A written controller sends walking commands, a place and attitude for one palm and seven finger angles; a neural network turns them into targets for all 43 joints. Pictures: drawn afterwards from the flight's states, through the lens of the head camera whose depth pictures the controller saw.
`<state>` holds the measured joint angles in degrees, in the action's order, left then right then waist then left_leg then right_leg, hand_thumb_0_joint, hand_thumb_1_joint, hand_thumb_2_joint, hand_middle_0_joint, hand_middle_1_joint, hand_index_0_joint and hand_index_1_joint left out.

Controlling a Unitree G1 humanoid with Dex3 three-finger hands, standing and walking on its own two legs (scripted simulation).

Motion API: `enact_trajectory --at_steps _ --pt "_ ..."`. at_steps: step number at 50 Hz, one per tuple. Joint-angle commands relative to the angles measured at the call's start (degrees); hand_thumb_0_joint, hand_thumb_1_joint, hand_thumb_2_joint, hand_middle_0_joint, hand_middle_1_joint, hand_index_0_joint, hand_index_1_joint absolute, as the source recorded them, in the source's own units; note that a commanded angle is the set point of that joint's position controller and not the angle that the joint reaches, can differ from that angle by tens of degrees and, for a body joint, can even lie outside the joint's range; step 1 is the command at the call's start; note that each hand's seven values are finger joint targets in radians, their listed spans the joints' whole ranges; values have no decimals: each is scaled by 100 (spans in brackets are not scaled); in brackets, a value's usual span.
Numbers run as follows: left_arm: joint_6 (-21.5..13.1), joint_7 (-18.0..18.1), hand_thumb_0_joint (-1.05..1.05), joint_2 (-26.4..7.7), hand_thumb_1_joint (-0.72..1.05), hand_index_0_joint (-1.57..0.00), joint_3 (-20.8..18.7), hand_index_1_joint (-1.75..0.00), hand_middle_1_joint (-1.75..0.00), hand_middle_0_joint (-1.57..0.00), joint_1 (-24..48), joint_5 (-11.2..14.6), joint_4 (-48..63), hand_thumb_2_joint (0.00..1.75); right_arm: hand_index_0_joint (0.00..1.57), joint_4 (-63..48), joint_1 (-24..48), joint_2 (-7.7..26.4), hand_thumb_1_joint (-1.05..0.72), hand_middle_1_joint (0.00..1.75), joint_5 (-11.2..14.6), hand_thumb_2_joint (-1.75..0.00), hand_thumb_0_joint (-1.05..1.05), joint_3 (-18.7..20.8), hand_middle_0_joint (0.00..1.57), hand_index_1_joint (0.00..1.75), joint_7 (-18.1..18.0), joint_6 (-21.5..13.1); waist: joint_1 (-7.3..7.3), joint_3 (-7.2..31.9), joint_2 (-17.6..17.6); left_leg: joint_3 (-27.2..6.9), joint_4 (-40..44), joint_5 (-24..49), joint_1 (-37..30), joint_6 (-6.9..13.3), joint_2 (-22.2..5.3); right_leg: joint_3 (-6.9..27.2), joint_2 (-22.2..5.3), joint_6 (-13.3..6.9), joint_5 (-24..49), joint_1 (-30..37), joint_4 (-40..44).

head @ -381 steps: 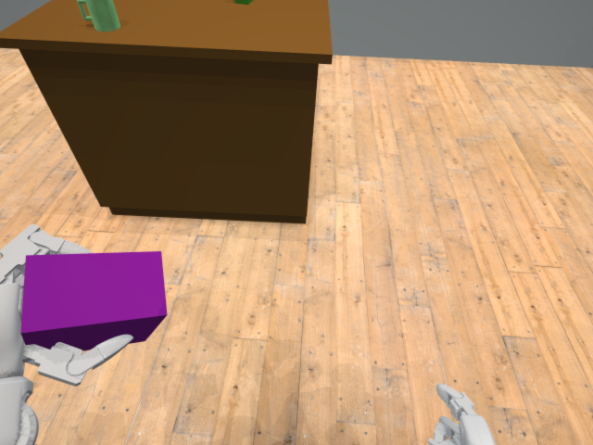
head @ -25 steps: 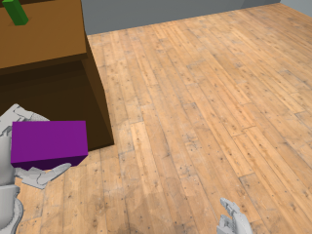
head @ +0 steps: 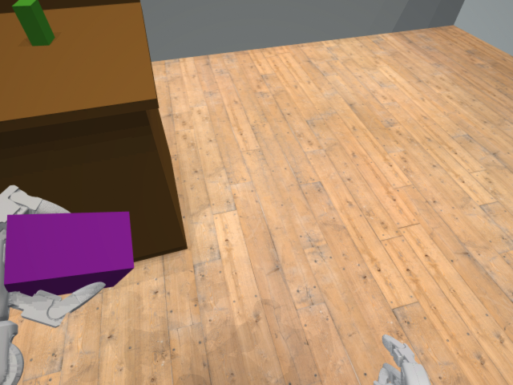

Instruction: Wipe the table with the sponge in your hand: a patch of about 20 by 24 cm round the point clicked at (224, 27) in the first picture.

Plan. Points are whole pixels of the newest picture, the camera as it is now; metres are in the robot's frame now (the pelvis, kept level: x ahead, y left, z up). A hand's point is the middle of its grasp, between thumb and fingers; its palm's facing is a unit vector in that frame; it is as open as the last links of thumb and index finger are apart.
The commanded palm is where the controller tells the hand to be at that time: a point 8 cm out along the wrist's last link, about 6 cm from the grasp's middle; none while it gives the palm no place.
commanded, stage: take the last steps up to it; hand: left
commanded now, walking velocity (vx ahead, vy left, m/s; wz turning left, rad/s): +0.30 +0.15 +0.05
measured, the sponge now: (86, 255) +0.23 +0.22 +0.15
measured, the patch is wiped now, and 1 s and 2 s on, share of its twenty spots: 0.00 0.00 0.00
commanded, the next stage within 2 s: come to a stop and stand still in 1.56 s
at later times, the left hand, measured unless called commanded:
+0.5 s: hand (53, 192) +0.31 +0.30 +0.17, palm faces +0.37 -0.80 -0.48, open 10.8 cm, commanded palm +0.25 +0.35 +0.18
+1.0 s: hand (56, 151) +0.40 +0.34 +0.16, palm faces +0.44 -0.78 -0.45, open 10.8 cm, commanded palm +0.34 +0.38 +0.18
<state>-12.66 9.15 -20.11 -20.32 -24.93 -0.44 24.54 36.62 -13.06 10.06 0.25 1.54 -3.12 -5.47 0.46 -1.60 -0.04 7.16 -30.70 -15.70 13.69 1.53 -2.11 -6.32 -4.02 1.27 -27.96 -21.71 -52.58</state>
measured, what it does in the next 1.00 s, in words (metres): walks ahead: right foot, then left foot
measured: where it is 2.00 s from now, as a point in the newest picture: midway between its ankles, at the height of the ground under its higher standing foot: (197, 368)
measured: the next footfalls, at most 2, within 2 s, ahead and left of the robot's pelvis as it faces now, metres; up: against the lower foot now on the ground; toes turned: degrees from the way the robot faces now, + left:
right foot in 0.10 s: +0.07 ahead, -0.10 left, +0.00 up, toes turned -10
left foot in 0.48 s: +0.20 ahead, +0.20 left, +0.00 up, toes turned +11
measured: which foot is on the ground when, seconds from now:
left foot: down 0.00-0.12, up 0.14-0.46, down 0.48-0.88, up 0.90-1.00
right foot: up 0.00-0.08, down 0.10-0.50, up 0.52-0.84, down 0.86-1.00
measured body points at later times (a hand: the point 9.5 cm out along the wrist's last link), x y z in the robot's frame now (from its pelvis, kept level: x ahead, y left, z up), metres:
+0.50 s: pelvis +0.10 +0.07 -0.01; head +0.15 +0.07 +0.44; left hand +0.28 +0.34 +0.19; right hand +0.26 -0.20 -0.10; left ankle +0.17 +0.19 -0.74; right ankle +0.03 -0.09 -0.73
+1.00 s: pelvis +0.19 +0.09 +0.00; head +0.21 +0.07 +0.45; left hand +0.37 +0.38 +0.19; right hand +0.35 -0.13 -0.12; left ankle +0.15 +0.21 -0.66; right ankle +0.18 +0.01 -0.73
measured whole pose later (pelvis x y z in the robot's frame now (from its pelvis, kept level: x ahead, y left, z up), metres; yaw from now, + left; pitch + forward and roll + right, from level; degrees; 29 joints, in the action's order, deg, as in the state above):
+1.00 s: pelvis +0.19 +0.09 +0.00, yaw +2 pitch +0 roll +2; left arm -11.9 7.8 -18.0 -19.0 -24.9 0.7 23.0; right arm 39.7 -11.4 12.2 0.1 0.3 -2.2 -3.2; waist 1.9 -2.6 2.1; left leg 4.2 -63.5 -22.6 27.2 -1.0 -1.3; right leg -10.8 -5.2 -1.9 -19.5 -14.6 -33.9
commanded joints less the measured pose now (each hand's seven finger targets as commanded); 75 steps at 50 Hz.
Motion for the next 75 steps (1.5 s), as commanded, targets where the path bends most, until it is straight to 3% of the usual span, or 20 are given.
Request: enact_trajectory --at_steps 1,4,6,7,14,22,23,25,28,33,41,43,45,52,59,61,63,64,70,75 --pt "-453 45 0 -939 10 -120 -426 -160 -160 -120 342 101 1744 130 20 -778 473 785 -90 30 12 -90 0 166 20 30 -27 -369 -20 185 1308 -1149 1428 -316 299 801 -1179 -297 96 45 171 412 1015" --pt "-356 72 0 -1056 10 -120 -645 -160 -160 -120 158 82 1392 130 20 -774 517 769 -90 30 -19 -90 0 131 20 30 -44 -275 34 460 778 -823 442 -420 757 478 -950 -186 -24 -97 798 1526 2580" --pt "-295 64 0 -1341 10 -120 -900 -160 -160 -120 127 91 1040 130 20 -840 579 554 -90 30 -4 -90 0 117 20 30 0 -117 30 532 -1761 -17 -2310 -1164 2450 -15 63 3024 -1923 -983 843 2499 3750" --pt "-327 69 0 -1403 10 -120 -991 -160 -160 -120 291 230 1030 130 20 -876 812 677 -90 30 -23 -90 0 127 20 30 23 -89 75 365 -1680 -521 -3511 -1391 3003 -191 53 3633 -2546 -1272 1440 2475 3963" --pt "-622 -44 0 -1044 10 -120 -701 -160 -160 -120 150 163 1321 130 20 -832 875 592 -90 30 -12 -90 0 54 20 30 101 130 -38 359 -775 -390 -2320 -283 2266 -305 -402 694 -1559 -801 4032 1978 3286" --pt "-546 185 0 -1305 10 -120 -989 -160 -160 -120 94 107 2375 130 20 -1103 537 653 -90 30 -39 -90 0 307 20 30 -18 -82 -47 1162 -501 724 547 791 -432 -172 241 111 -1054 -439 4110 1703 1798" --pt "-609 187 0 -1255 10 -120 -977 -160 -160 -120 41 115 2442 130 20 -1125 457 727 -90 30 -13 -90 0 368 20 30 -55 -78 -136 1399 295 420 660 1012 -1252 -77 4 -35 -843 -270 3565 1180 867" --pt "-664 222 0 -1123 10 -120 -852 -160 -160 -120 -169 100 2542 130 20 -1163 366 885 -90 30 22 -90 0 438 20 30 -2 -103 -106 1581 2037 -2397 880 2900 -2307 983 -2018 6 90 -27 -1073 -840 -1673" --pt "-593 145 0 -1473 10 -120 -1218 -160 -160 -120 -48 186 2006 130 20 -971 527 846 -90 30 72 -90 0 398 20 30 43 -132 -130 966 1415 -2217 1227 999 -997 1341 -2025 457 -372 -1 -513 -1445 -2304" --pt "-615 2 0 -1049 10 -120 -950 -160 -160 -120 -492 266 2314 130 20 -876 580 699 -90 30 99 -90 0 257 20 30 110 -321 -17 800 1405 -908 1451 678 -171 950 -1423 -6 -309 90 466 -816 -815" --pt "-221 3 0 -1003 10 -120 -759 -160 -160 -120 -102 225 1217 130 20 -777 519 749 -90 30 35 -90 0 145 20 30 -120 -254 16 725 552 -708 915 -26 58 582 -1307 -473 68 88 665 769 2007" --pt "-202 5 0 -1066 10 -120 -705 -160 -160 -120 234 132 1133 130 20 -778 535 686 -90 30 40 -90 0 135 20 30 -109 -173 21 753 -285 -282 -489 -403 767 321 -817 549 -629 -264 919 1553 3104" --pt "-210 20 0 -1314 10 -120 -769 -160 -160 -120 603 200 1113 130 20 -929 872 670 -90 30 -1 -90 0 67 20 30 -22 -160 108 409 -1698 -336 -3238 -1563 2790 -168 64 3712 -2656 -1274 1864 2278 3864" --pt "-570 26 0 -1198 10 -120 -730 -160 -160 -120 187 91 1620 130 20 -815 765 643 -90 30 -43 -90 0 73 20 30 68 5 -18 378 -648 -387 -2634 -272 2239 -315 -328 642 -1618 -790 4455 1917 3212" --pt "-508 205 0 -1182 10 -120 -1066 -160 -160 -120 -577 182 1960 130 20 -1136 488 582 -90 30 -31 -90 0 252 20 30 37 23 23 995 -917 508 168 480 417 -258 116 305 -1317 -607 4327 2091 2454" --pt "-562 208 0 -1156 10 -120 -1021 -160 -160 -120 -279 199 2137 130 20 -1174 377 708 -90 30 1 -90 0 351 20 30 -41 26 -143 1260 -54 434 759 1040 -798 -189 38 19 -902 -305 3665 1449 1194" --pt "-675 210 0 -1124 10 -120 -979 -160 -160 -120 -267 206 2176 130 20 -1205 334 895 -90 30 39 -90 0 441 20 30 -20 -1 -88 1468 1946 -2195 845 3177 -2036 910 -1921 -103 73 30 -968 -729 -1121" --pt "-661 189 0 -1181 10 -120 -885 -160 -160 -120 -302 144 1716 130 20 -1228 297 855 -90 30 52 -90 0 407 20 30 0 -47 -129 1082 1330 -2553 982 3022 -1618 1160 -2082 253 157 -74 -1156 -1017 -1748" --pt "-615 22 0 -1140 10 -120 -759 -160 -160 -120 -7 205 2474 130 20 -963 590 744 -90 30 91 -90 0 231 20 30 66 -256 10 766 1673 -820 1132 1418 -124 878 -1252 -52 -165 84 193 -296 -259" --pt "-372 78 0 -1147 10 -120 -794 -160 -160 -120 -213 228 2109 130 20 -884 478 720 -90 30 50 -90 0 101 20 30 -7 -357 7 878 1019 -787 848 686 67 597 -1216 -361 133 83 530 788 1649"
